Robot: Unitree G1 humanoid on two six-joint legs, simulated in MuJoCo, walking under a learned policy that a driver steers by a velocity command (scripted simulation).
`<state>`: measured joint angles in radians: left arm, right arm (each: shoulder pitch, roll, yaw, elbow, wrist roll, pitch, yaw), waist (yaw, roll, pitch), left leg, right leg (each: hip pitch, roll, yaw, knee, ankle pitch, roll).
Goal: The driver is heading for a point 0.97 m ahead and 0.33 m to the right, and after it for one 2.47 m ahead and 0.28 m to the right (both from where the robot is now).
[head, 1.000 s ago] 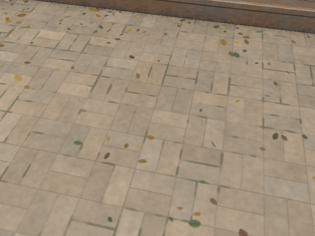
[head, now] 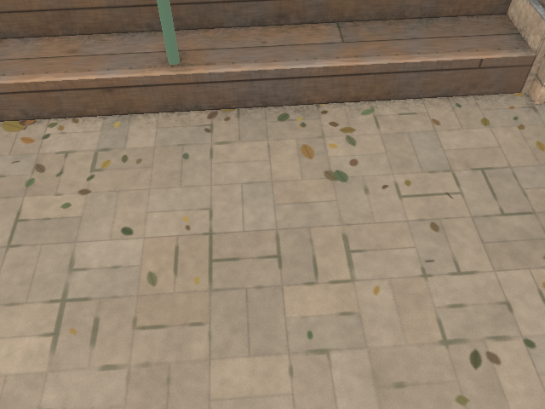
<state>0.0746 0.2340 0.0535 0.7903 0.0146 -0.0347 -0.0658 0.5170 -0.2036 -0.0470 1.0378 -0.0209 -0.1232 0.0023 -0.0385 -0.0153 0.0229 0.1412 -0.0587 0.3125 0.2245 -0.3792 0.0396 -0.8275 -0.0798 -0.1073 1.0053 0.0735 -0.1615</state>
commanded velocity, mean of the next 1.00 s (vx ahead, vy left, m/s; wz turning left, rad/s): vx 0.98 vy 0.00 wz -0.84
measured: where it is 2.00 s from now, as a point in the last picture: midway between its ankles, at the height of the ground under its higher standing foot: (442, 207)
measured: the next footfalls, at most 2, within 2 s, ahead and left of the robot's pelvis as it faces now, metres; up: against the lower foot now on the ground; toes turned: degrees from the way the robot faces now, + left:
right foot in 0.14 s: +0.30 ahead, -0.02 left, +0.00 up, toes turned -13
left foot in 0.54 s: +0.76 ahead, +0.02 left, +0.00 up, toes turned -33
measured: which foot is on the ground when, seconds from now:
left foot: down 0.00-0.14, up 0.16-0.52, down 0.54-0.98, up 1.00-1.00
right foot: up 0.00-0.12, down 0.14-0.56, up 0.58-0.98, down 1.00-1.00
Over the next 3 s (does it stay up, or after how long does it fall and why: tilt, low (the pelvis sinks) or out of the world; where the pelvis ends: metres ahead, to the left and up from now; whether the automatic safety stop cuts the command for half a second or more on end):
stays up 1.31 -0.40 0.02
